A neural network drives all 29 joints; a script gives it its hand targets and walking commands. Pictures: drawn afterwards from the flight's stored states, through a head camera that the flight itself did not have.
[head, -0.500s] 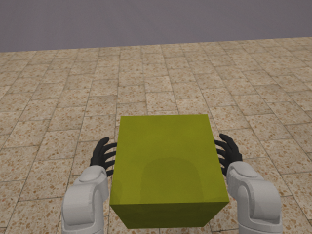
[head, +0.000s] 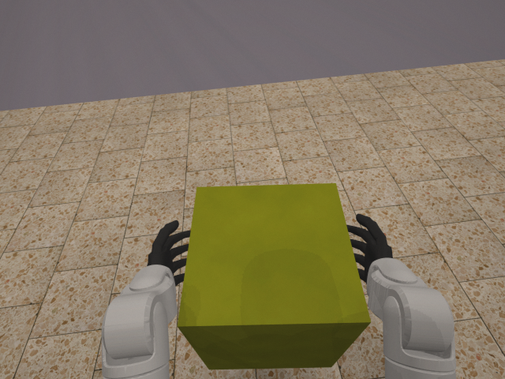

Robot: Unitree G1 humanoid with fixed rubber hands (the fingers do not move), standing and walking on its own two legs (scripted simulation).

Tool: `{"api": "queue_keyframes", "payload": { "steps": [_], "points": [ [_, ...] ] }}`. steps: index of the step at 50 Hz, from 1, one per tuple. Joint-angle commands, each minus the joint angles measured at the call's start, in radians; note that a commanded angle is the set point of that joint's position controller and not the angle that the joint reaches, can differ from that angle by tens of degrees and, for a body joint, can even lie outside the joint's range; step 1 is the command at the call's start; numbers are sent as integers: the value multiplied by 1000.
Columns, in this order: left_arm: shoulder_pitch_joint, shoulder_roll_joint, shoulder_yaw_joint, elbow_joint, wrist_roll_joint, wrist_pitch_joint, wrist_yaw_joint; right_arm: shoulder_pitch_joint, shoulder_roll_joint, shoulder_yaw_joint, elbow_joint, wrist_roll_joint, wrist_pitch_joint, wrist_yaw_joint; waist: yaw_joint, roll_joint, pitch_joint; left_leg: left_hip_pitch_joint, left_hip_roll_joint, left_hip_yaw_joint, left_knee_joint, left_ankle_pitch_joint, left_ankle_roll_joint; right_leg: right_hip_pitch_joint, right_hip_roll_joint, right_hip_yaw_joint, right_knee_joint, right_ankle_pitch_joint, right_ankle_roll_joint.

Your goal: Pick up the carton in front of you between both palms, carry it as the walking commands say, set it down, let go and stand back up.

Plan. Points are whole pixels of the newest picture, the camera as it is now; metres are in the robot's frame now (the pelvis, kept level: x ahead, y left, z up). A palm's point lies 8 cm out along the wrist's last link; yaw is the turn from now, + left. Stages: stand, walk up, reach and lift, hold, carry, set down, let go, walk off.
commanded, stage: carry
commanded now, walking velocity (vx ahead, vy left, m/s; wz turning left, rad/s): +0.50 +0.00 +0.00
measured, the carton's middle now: (268, 282) +0.28 +0.00 +0.02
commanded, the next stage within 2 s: none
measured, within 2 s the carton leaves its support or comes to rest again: neither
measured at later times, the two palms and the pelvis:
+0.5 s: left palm (181, 139) +0.60 +0.17 +0.08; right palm (318, 128) +0.60 -0.13 +0.09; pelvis +0.34 +0.02 +0.00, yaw -1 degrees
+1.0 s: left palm (201, 74) +0.88 +0.15 +0.09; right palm (308, 69) +0.87 -0.15 +0.09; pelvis +0.61 +0.00 +0.00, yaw +0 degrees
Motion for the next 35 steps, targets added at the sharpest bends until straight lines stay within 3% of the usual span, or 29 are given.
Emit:
{"api": "queue_keyframes", "payload": {
  "steps": [1,2,3,4,5,6,7,8,9,10,11,15,18,23,26,28,29,30,31,32,33,34,35],
  "points": [
    [-395,-831,-672,-15,-371,14,-254,-412,865,713,2,399,11,242,15,-183,-95,127,-49,56,-77,24,31,68,-209,7,86,791,-67],
    [-398,-831,-676,-12,-372,14,-254,-411,866,705,14,397,10,245,8,-183,-137,247,-78,86,-92,-9,32,56,-198,-25,197,862,-49],
    [-407,-832,-683,-12,-372,14,-255,-391,867,696,37,393,7,250,-15,-136,-201,442,-110,115,-139,-56,29,-8,-159,-62,391,837,-27],
    [-421,-832,-689,-13,-370,11,-256,-382,872,692,43,387,4,255,-37,-51,-288,675,11,-38,-137,-161,38,-183,-136,-35,620,576,-10],
    [-432,-860,-710,-29,-379,15,-256,-385,866,680,75,380,-8,263,-30,232,-401,939,325,-556,-215,-319,208,-543,-16,20,954,236,37],
    [-440,-860,-707,-12,-380,6,-260,-362,909,684,98,392,-18,265,-21,273,-362,904,354,-701,-347,-166,236,-686,43,139,1113,-121,19],
    [-453,-903,-717,4,-383,-10,-262,-385,940,686,81,402,-30,269,-20,205,-338,865,327,-555,-310,-15,217,-717,-28,203,1183,-112,-6],
    [-453,-932,-724,3,-389,-26,-264,-393,978,693,78,404,-42,270,-14,93,-335,800,292,-445,-278,122,184,-704,-66,212,1143,-58,-19],
    [-458,-965,-738,3,-394,-40,-264,-409,1003,697,67,407,-54,273,-9,42,-312,732,272,-357,-280,158,154,-686,-97,207,1078,-12,-21],
    [-450,-990,-747,12,-391,-53,-262,-416,1020,705,59,412,-63,275,-3,47,-308,679,241,-286,-305,91,119,-652,-111,198,1007,32,-17],
    [-432,-1005,-753,18,-386,-66,-258,-408,1026,708,55,417,-72,278,-2,74,-312,658,220,-238,-324,61,108,-636,-103,171,970,65,-11],
    [-359,-1004,-767,20,-364,-100,-240,-335,1001,715,52,418,-93,293,-3,125,-255,684,193,-152,-373,72,118,-723,-97,105,790,145,21],
    [-353,-977,-776,-9,-367,-101,-234,-316,961,715,30,415,-97,294,-6,127,-197,717,171,-109,-389,110,121,-782,-95,71,657,219,34],
    [-386,-880,-769,-94,-389,-62,-228,-333,862,702,-41,408,-69,269,-13,121,-93,705,146,-41,-394,200,117,-721,-56,2,404,316,14],
    [-389,-825,-747,-100,-392,-23,-228,-330,809,689,-48,394,-34,253,-14,142,-74,746,161,-14,-349,365,93,-628,-38,-17,311,342,-18],
    [-370,-804,-725,-80,-389,-3,-229,-350,788,684,-56,391,-12,249,5,149,-140,745,132,51,-151,575,50,-424,30,-76,270,316,-24],
    [-368,-796,-712,-70,-384,5,-231,-360,778,685,-55,393,-1,248,21,101,-187,666,88,83,32,532,13,-245,47,-92,219,332,-18],
    [-373,-789,-700,-68,-381,15,-236,-378,772,685,-52,393,6,247,33,11,-267,477,61,53,247,224,-14,-14,-116,79,239,449,-26],
    [-380,-781,-683,-23,-384,12,-239,-393,781,703,-72,404,18,246,37,-284,-390,137,-68,-3,583,-225,-62,278,-394,515,210,551,-204],
    [-341,-811,-679,-4,-385,9,-240,-386,786,695,-52,399,19,248,30,-290,-391,76,-103,-106,744,-507,-47,212,-415,572,138,796,-257],
    [-363,-836,-681,-18,-391,5,-242,-410,826,704,-35,402,12,249,27,-218,-371,49,-56,-166,779,-499,-23,160,-385,431,170,938,-236],
    [-392,-873,-686,-31,-395,-2,-244,-431,863,707,-31,405,2,252,25,-117,-366,47,-15,-189,719,-463,-6,119,-359,336,181,978,-197],
    [-421,-903,-692,-46,-398,-9,-245,-449,896,715,-36,413,-7,253,21,-78,-336,48,16,-186,621,-415,-3,69,-334,263,159,971,-158]
  ]
}}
